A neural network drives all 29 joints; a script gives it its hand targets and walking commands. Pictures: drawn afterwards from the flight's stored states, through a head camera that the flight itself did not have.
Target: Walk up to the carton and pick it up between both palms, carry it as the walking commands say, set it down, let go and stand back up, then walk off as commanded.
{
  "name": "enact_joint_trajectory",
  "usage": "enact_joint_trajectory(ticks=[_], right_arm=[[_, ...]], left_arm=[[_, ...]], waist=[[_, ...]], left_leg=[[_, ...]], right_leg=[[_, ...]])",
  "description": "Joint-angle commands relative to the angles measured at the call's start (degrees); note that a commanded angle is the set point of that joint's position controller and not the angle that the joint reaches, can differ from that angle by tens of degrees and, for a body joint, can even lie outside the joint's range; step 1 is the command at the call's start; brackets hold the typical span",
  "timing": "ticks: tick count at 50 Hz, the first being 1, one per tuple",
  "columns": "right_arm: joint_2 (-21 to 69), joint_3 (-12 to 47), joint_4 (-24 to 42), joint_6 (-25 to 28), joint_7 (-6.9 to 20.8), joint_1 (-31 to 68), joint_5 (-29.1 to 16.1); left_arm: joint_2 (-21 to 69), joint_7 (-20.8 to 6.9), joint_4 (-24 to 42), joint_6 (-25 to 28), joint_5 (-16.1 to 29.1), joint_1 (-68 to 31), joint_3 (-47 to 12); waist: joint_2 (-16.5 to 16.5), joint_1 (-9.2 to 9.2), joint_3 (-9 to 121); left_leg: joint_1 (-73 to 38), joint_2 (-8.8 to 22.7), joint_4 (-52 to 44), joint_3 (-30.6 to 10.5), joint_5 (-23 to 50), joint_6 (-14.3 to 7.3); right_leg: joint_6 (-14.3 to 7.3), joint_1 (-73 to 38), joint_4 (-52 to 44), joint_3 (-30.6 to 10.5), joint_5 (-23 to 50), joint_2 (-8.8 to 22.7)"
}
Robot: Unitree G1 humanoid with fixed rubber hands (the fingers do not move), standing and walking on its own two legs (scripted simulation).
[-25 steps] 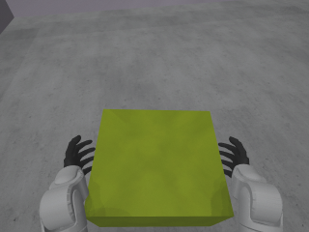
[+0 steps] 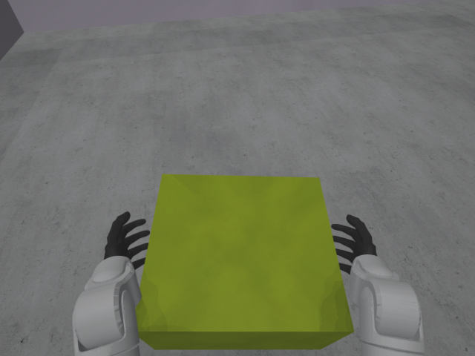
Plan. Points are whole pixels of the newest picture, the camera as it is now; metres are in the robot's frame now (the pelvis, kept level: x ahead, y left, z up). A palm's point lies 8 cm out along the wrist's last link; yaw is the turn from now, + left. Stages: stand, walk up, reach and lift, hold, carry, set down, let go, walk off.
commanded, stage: carry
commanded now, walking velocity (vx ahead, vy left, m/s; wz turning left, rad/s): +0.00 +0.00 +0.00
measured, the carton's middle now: (240, 260) +0.30 +0.00 -0.01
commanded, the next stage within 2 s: hold in 0.28 s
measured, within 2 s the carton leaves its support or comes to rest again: neither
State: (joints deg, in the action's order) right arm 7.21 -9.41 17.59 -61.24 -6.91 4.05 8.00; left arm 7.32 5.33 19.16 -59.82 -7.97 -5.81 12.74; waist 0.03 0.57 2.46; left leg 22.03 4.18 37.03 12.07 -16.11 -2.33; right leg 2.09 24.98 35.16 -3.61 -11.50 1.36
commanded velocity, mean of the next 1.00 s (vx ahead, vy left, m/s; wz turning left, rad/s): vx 0.00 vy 0.00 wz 0.00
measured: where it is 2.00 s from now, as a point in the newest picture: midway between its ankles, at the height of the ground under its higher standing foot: outside the picture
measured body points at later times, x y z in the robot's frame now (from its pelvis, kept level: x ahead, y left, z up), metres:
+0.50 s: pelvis +0.00 -0.01 +0.00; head -0.02 -0.01 +0.45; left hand +0.26 +0.19 +0.02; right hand +0.29 -0.18 +0.01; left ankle +0.04 +0.09 -0.72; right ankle +0.08 -0.15 -0.72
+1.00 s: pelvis +0.04 -0.04 +0.01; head +0.07 -0.06 +0.46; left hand +0.34 +0.16 +0.00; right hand +0.37 -0.22 -0.02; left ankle +0.04 +0.10 -0.72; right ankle +0.08 -0.15 -0.72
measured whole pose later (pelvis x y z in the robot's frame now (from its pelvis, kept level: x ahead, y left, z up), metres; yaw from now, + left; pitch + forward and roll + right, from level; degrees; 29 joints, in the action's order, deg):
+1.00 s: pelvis +0.04 -0.04 +0.01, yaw +1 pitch +4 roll +2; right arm 1.1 -18.4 -30.1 -30.0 2.0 21.3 18.7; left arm 5.2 -4.1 -28.0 -26.5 -16.2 -19.4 23.1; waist 0.0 -3.3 1.1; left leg 19.3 2.3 29.2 6.4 -13.3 -1.0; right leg -0.3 24.1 33.2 -3.7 -13.2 -0.4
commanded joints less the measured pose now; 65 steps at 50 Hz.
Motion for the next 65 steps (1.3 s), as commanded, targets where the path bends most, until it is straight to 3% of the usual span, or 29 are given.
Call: enact_joint_trajectory(ticks=[1, 2, 4, 9, 10, 12, 14, 15, 16, 17, 18, 21, 22, 24, 27, 28, 30, 33, 37, 40, 42, 43, 45, 47, 48, 53, 57, 62, 65], right_arm=[[42.3, 37.1, 0.7, 4.9, 15.5, 36.8, -19.3], [41.3, 36.1, -1.8, 5.8, 15.7, 36.9, -18.4], [43.1, 38.2, 4.1, 6.8, 15.5, 39.2, -20.7], [42.2, 36.8, 1.8, 8.4, 15.2, 38.6, -20.2], [42.8, 37.7, 4.3, 8.6, 15.1, 39.2, -20.9], [38.8, 33.5, -4.6, 9.7, 15.2, 37.3, -17.2], [38.2, 33.7, -4.2, 10.8, 15.3, 37.4, -17.2], [26.0, 20.7, -24.3, 15.4, 16.9, 37.0, -5.8], [25.4, 23.1, -24.7, 19.3, 17.6, 40.5, -7.5], [27.4, 27.7, -20.7, 21.9, 18.7, 43.5, -9.8], [28.2, 30.9, -17.7, 23.7, 19.4, 45.3, -11.6], [33.9, 32.6, -17.0, 27.4, 22.3, 53.7, -13.4], [43.2, 36.0, -10.2, 28.5, 24.1, 60.1, -13.6], [44.7, 33.3, -17.8, 29.3, 25.7, 63.2, -11.5], [45.6, 23.3, -34.7, 29.1, 27.0, 60.5, -5.5], [46.8, 20.4, -38.9, 28.8, 27.6, 59.9, -4.2], [50.3, 15.4, -44.8, 28.5, 28.0, 58.2, -2.3], [53.3, 12.2, -49.2, 29.1, 28.8, 56.1, -1.2], [54.7, 10.5, -49.4, 30.7, 28.5, 53.7, -1.3], [56.7, 14.8, -44.2, 33.5, 27.3, 52.5, -4.3], [57.1, 17.2, -41.4, 35.6, 26.2, 52.2, -5.7], [56.8, 18.3, -40.0, 36.3, 25.6, 52.8, -6.3], [55.5, 18.9, -41.0, 37.6, 24.6, 49.4, -6.6], [54.3, 19.3, -41.8, 38.5, 23.8, 47.4, -6.5], [53.5, 18.6, -42.8, 38.7, 23.4, 46.2, -6.0], [49.8, 14.7, -46.4, 40.5, 23.1, 48.4, -4.2], [47.5, 12.3, -47.8, 42.6, 23.3, 50.7, -2.3], [44.1, 13.0, -45.0, 47.2, 24.3, 58.2, -3.1], [43.3, 14.6, -43.6, 49.5, 24.8, 62.4, -4.0]], left_arm=[[43.6, -15.2, -8.9, 2.6, 16.8, -25.5, -39.5], [42.7, -15.4, -12.2, 3.4, 15.6, -24.8, -37.9], [44.5, -15.2, -6.7, 4.4, 18.0, -27.1, -39.9], [42.8, -14.8, -7.9, 6.1, 17.4, -27.2, -38.4], [43.9, -14.7, -5.8, 6.1, 18.0, -27.3, -39.6], [39.8, -15.0, -14.7, 7.2, 14.8, -25.8, -35.2], [39.4, -15.0, -14.8, 8.3, 14.6, -25.4, -35.5], [27.0, -15.1, -34.9, 12.5, 2.7, -20.3, -18.2], [27.2, -14.6, -37.6, 15.9, 3.2, -25.5, -20.4], [30.1, -14.3, -33.7, 18.1, 5.1, -27.2, -23.1], [31.3, -14.4, -30.2, 19.6, 7.4, -29.3, -26.2], [45.3, -15.6, -22.8, 22.9, 15.5, -45.5, -35.7], [56.5, -16.6, -13.8, 24.9, 19.6, -56.1, -43.5], [56.6, -18.0, -22.0, 25.1, 17.7, -56.7, -39.1], [53.4, -21.0, -39.0, 25.2, 12.5, -57.0, -31.4], [51.8, -22.2, -43.5, 25.2, 10.2, -55.7, -27.5], [48.9, -24.4, -52.2, 25.4, 6.2, -52.0, -20.0], [47.3, -26.7, -57.1, 26.7, 2.8, -49.0, -12.9], [44.9, -28.3, -53.8, 29.0, 1.5, -49.2, -10.7], [44.3, -28.9, -49.5, 31.8, 3.2, -47.4, -13.8], [44.1, -28.9, -48.4, 33.7, 4.3, -46.5, -15.9], [43.1, -28.8, -49.4, 34.3, 3.8, -44.4, -15.1], [41.5, -28.5, -48.2, 35.6, 3.8, -42.8, -16.6], [40.1, -28.2, -47.7, 36.8, 3.4, -41.6, -16.6], [38.6, -27.9, -48.1, 37.2, 2.6, -40.5, -15.5], [35.6, -26.6, -48.4, 38.9, 0.3, -43.9, -12.5], [35.9, -25.8, -49.2, 40.3, -0.7, -46.9, -11.5], [41.1, -24.4, -48.0, 43.4, 1.1, -52.5, -16.2], [44.1, -23.3, -48.0, 45.0, 3.1, -55.7, -19.5]], waist=[[-1.4, -1.16, 20.0], [-2.1, -1.18, 19.7], [-1.9, -1.25, 19.4], [-1.8, -1.24, 20.5], [-0.9, -1.21, 20.3], [-2.2, -1.27, 19.3], [-2.4, -1.28, 18.9], [-1.4, -6.08, 0.6], [1.7, -6.53, 2.3], [1.4, -7.42, 8.2], [1.2, -7.04, 11.6], [1.7, -1.25, 20.1], [4.6, 4.04, 29.0], [4.5, 1.73, 26.1], [4.4, 2.11, 15.4], [2.6, 0.56, 13.7], [-2.2, -1.96, 11.7], [-5.6, -5.08, 14.0], [-6.0, -6.16, 19.0], [-7.4, -7.15, 25.1], [-9.0, -7.06, 28.6], [-9.7, -7.61, 28.4], [-8.9, -6.64, 28.8], [-8.0, -6.68, 27.2], [-9.4, -6.68, 25.7], [-6.1, -6.22, 21.3], [-4.4, -4.65, 20.5], [-0.4, -2.24, 27.7], [-0.1, -0.89, 33.4]], left_leg=[[-15.3, 6.6, -8.6, -8.2, -1.6, -0.1], [-15.1, 6.5, -8.7, -8.0, -2.4, 0.0], [-15.1, 6.3, -8.6, -7.9, -2.2, 0.1], [-15.3, 6.3, -8.6, -8.0, -2.7, -0.1], [-15.3, 6.4, -8.6, -8.1, -2.3, -0.1], [-14.6, 6.2, -8.6, -7.9, -3.4, 0.0], [-14.1, 6.1, -8.6, -8.0, -3.6, 0.1], [-10.0, -6.0, -16.9, -16.4, -12.1, -0.1], [-9.2, -5.9, -17.2, -15.8, -11.1, -0.2], [-11.0, -5.6, -16.5, -16.3, -6.7, -0.5], [-12.8, -5.4, -15.8, -17.4, -4.8, -0.6], [-16.6, -3.7, -15.5, -22.1, -3.4, 1.5], [-18.6, -2.8, -17.3, -22.0, -7.5, 2.2], [-17.0, -2.9, -17.9, -20.4, -9.9, 2.6], [-9.5, -4.1, -20.0, -18.6, -18.6, 1.8], [-7.4, -4.7, -20.5, -17.9, -18.9, 0.9], [-5.3, -5.7, -19.6, -16.4, -15.8, -1.0], [-7.0, -7.1, -17.3, -14.8, -6.3, -1.6], [-9.8, -8.4, -14.1, -13.7, 6.6, -1.7], [-9.1, -9.0, -10.7, -13.8, 17.3, -2.1], [-5.9, -9.6, -8.9, -13.9, 20.2, -2.3], [-4.1, -9.9, -8.2, -13.9, 19.6, -2.4], [-1.8, -10.2, -7.0, -14.0, 20.0, -2.3], [1.2, -10.5, -6.0, -13.9, 18.4, -2.2], [2.1, -10.3, -5.8, -14.3, 17.6, -2.4], [4.5, -9.6, -3.9, -14.7, 12.1, -2.6], [7.1, -9.5, -2.1, -14.6, 10.2, -2.2], [9.0, -9.9, 2.2, -14.8, 10.8, -0.2], [9.9, -10.3, 5.6, -15.3, 12.9, 0.9]], right_leg=[[-4.8, -3.2, -7.4, -3.4, 10.4, 3.5], [-4.8, -3.3, -7.7, -3.3, 9.3, 3.5], [-4.9, -3.1, -7.9, -3.5, 8.8, 3.5], [-4.9, -3.5, -7.8, -3.5, 8.2, 3.3], [-4.8, -3.3, -7.7, -3.4, 8.4, 3.3], [-4.7, -3.2, -8.0, -3.7, 8.0, 3.4], [-4.8, -3.1, -8.2, -3.9, 7.0, 3.6], [-3.9, -11.7, -9.4, 1.1, -11.9, -4.9], [-4.5, -12.5, -8.1, 1.1, -10.8, -5.8], [-5.0, -14.2, -6.7, 0.9, -7.5, -6.1], [-5.5, -14.0, -6.0, 0.3, -6.3, -5.9], [-4.8, -14.1, -3.0, -0.4, -1.3, -6.8], [-5.4, -15.3, -3.1, 1.7, 0.8, -8.4], [-4.9, -13.6, -4.5, 2.0, -0.6, -7.6], [-4.5, -13.2, -6.9, 1.6, -8.9, -6.8], [-4.1, -15.1, -7.5, 1.8, -10.7, -6.9], [-3.4, -15.3, -8.8, 1.9, -13.5, -6.9], [-2.5, -12.6, -10.3, 0.9, -11.2, -6.5], [-1.5, -10.3, -10.4, -0.6, 0.0, -5.9], [-0.6, -12.6, -8.2, -1.9, 13.8, -5.6], [-0.2, -14.1, -6.2, -2.9, 23.0, -5.4], [0.1, -14.7, -5.6, -3.3, 24.8, -5.3], [0.1, -14.7, -4.4, -4.2, 28.4, -4.8], [0.0, -14.7, -3.7, -4.4, 28.1, -4.8], [0.2, -13.7, -3.5, -4.2, 27.1, -4.9], [-0.5, -6.3, -3.1, -2.8, 12.9, -5.6], [-1.4, -2.0, -1.1, -1.4, 8.8, -6.5], [-3.2, 4.3, 4.9, 0.8, 7.5, -8.0], [-3.8, 9.1, 9.0, 2.2, 8.0, -8.8]])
